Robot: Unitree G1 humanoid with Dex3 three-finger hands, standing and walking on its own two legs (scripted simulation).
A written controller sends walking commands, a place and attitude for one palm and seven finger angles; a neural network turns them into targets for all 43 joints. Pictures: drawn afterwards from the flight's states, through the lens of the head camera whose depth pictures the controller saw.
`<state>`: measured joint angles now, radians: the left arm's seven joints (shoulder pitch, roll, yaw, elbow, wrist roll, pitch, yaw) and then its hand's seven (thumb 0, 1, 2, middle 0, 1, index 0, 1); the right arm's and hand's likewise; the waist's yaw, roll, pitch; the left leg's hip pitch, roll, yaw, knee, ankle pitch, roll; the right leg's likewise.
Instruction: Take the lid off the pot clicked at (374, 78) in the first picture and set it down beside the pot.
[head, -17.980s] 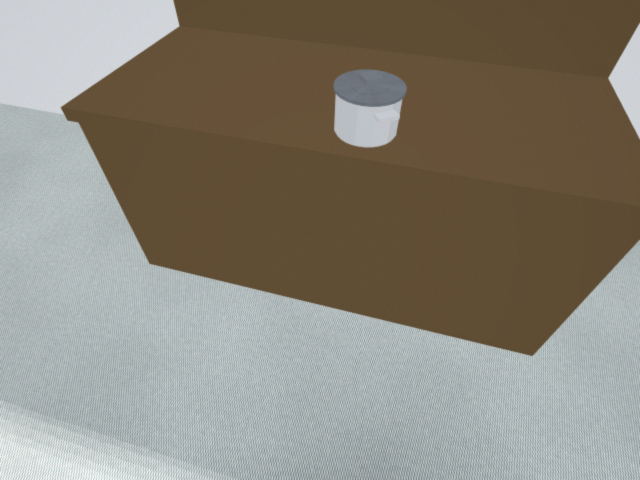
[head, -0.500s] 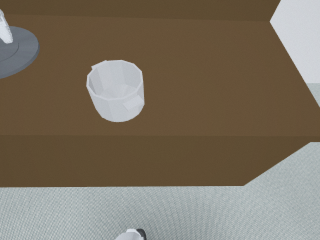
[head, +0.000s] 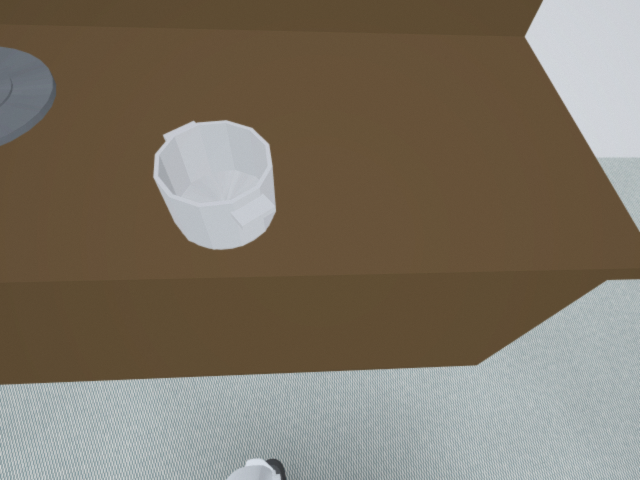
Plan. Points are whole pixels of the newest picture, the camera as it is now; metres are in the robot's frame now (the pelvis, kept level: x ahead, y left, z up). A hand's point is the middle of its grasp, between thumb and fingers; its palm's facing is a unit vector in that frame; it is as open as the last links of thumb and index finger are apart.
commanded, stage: move the lid sideways beside the pot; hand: left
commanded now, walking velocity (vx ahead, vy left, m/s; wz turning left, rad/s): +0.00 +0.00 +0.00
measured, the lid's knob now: out of the picture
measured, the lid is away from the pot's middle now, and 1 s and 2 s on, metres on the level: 0.24 0.23 0.24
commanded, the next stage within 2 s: lower the lid onto the table in 0.12 s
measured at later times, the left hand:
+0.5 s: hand out of the picture +0.48 +0.34 +0.21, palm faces -0.35 -0.20 -0.92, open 7.1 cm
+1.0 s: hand out of the picture +0.48 +0.34 +0.18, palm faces -0.39 -0.18 -0.90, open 7.1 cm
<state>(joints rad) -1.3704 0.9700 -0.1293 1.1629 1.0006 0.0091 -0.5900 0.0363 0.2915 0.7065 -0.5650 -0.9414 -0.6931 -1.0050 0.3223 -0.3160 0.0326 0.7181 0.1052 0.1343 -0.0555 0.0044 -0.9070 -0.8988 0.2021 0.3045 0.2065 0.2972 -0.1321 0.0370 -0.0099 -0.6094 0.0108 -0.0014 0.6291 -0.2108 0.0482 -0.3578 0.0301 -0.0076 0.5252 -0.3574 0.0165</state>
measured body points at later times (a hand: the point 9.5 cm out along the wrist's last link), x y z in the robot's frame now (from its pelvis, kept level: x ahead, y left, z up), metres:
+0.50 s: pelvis +0.01 +0.00 +0.00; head +0.09 +0.00 +0.44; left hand +0.50 +0.35 +0.27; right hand +0.01 -0.29 -0.12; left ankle +0.05 +0.09 -0.72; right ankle -0.07 -0.14 -0.72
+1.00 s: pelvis +0.00 +0.00 -0.01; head +0.09 +0.01 +0.44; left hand +0.50 +0.35 +0.23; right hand +0.00 -0.29 -0.12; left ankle +0.05 +0.09 -0.72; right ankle -0.07 -0.14 -0.72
